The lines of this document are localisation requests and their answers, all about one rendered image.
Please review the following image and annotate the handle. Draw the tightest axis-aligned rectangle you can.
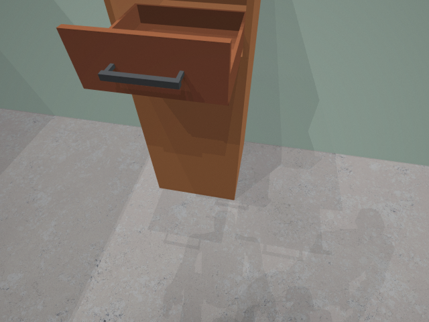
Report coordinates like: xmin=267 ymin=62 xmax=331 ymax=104
xmin=98 ymin=63 xmax=184 ymax=90

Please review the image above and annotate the drawer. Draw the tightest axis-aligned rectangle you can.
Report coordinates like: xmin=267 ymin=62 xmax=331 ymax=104
xmin=56 ymin=3 xmax=246 ymax=106

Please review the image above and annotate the cabinet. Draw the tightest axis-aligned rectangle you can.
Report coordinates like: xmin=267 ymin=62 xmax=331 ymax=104
xmin=104 ymin=0 xmax=261 ymax=200

